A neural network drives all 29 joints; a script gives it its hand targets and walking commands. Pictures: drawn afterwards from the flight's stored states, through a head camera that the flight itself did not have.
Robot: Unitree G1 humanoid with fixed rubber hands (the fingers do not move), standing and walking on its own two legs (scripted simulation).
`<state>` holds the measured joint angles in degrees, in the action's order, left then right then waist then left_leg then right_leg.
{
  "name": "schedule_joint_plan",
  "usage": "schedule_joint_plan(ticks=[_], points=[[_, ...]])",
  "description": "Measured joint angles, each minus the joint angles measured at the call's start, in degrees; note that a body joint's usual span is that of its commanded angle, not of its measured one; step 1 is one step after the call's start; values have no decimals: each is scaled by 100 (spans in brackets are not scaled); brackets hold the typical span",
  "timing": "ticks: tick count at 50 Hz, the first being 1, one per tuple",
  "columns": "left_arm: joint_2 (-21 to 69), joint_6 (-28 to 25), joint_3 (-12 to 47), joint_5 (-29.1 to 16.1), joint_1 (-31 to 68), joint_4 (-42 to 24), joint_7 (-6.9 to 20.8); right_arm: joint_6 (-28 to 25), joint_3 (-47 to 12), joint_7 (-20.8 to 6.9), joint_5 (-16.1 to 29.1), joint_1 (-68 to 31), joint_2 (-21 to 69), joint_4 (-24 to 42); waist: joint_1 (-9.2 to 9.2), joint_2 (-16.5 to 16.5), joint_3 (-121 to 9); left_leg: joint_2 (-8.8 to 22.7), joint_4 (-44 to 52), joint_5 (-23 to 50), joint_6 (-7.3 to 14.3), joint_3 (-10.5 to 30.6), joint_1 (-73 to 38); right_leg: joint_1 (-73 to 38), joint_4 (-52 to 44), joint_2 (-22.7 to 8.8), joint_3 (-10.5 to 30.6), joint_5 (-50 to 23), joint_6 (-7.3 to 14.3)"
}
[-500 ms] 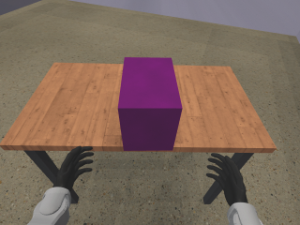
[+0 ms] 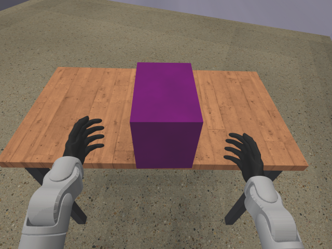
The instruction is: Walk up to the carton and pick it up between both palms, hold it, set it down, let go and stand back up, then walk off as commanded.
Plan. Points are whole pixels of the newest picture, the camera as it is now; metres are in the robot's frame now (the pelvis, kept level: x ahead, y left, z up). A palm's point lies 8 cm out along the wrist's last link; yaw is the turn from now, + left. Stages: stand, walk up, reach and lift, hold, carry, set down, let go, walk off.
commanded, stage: reach and lift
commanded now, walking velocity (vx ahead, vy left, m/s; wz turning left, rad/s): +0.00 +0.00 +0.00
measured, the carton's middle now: (164, 114) +0.50 +0.01 +0.04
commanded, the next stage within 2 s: none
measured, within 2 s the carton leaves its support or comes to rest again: neither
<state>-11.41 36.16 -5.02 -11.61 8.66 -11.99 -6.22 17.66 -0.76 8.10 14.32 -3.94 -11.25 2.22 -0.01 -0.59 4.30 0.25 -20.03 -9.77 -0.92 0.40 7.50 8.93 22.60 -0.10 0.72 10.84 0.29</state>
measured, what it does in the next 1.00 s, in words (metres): stands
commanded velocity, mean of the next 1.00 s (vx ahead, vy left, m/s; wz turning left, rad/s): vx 0.00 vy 0.00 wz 0.00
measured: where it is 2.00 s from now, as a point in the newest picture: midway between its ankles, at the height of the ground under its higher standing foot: outside the picture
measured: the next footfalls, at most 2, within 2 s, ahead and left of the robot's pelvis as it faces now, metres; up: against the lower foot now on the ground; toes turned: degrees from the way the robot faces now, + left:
none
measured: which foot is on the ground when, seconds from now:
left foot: down 0.00-1.00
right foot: down 0.00-1.00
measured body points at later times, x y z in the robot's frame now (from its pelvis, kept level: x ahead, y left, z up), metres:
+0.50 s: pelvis +0.00 +0.00 +0.00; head +0.01 +0.00 +0.45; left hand +0.39 +0.19 +0.15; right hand +0.39 -0.18 +0.11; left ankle +0.01 +0.13 -0.75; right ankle +0.02 -0.11 -0.75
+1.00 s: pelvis +0.01 +0.00 +0.00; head +0.03 +0.00 +0.45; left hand +0.46 +0.17 +0.18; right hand +0.45 -0.17 +0.14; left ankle +0.01 +0.13 -0.75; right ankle +0.02 -0.11 -0.75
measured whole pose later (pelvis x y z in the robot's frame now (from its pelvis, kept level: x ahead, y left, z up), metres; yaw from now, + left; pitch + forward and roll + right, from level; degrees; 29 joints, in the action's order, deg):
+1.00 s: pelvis +0.01 +0.00 +0.00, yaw +0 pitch +2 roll +1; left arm -12.7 29.1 -7.4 -9.6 54.6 39.8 -7.9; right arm 18.1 -0.8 9.7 17.4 -50.0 -13.7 -45.5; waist 0.0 -0.8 0.2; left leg 0.3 -20.0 -9.8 -1.0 0.4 11.9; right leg 13.3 22.6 0.0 0.7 10.9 0.1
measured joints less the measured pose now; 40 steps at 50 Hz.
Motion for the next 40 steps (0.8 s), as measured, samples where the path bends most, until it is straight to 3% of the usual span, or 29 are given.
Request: schedule_joint_plan(ticks=[22,40], points=[[1,378,-332,199,2287,1911,57,226,0,121,234,-2318,-220,-2147,0,-16,1,0,0,-2,0,0,0,0,-1,0,1,3,-11],[-27,-279,-216,202,3837,4078,-97,208,0,138,238,-3958,-223,-3962,0,-17,-163,3,1,-2,0,0,168,168,-1,3,1,4,-14]])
